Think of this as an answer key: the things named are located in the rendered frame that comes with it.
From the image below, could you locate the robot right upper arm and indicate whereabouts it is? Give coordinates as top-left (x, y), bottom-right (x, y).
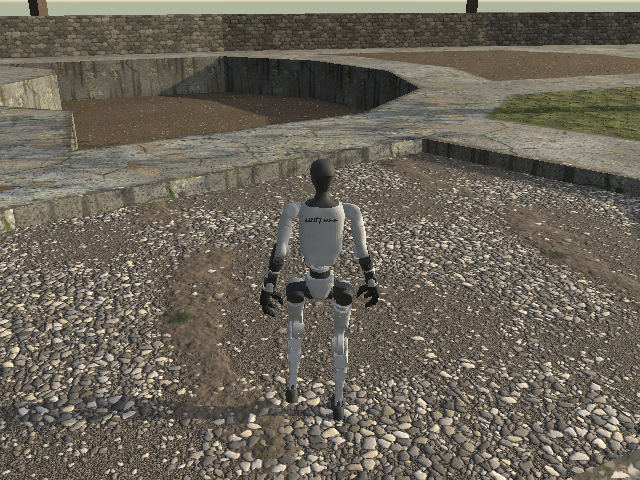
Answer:
top-left (343, 203), bottom-right (369, 259)

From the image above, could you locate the robot right forearm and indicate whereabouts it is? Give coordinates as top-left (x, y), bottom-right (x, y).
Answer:
top-left (359, 243), bottom-right (378, 287)

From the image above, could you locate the robot left upper arm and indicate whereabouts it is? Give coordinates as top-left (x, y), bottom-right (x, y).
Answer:
top-left (274, 202), bottom-right (301, 258)

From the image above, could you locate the robot head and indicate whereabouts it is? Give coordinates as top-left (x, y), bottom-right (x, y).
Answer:
top-left (305, 159), bottom-right (339, 208)

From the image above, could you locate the robot right shin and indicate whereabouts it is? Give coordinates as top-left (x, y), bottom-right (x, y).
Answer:
top-left (333, 337), bottom-right (348, 406)

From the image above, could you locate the left robot hand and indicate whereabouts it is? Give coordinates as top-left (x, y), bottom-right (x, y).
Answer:
top-left (260, 289), bottom-right (283, 317)

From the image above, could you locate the robot left forearm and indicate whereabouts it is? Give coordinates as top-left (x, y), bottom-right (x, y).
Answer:
top-left (262, 243), bottom-right (284, 292)

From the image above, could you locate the right robot hand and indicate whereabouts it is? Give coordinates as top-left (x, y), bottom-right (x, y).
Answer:
top-left (357, 284), bottom-right (380, 308)

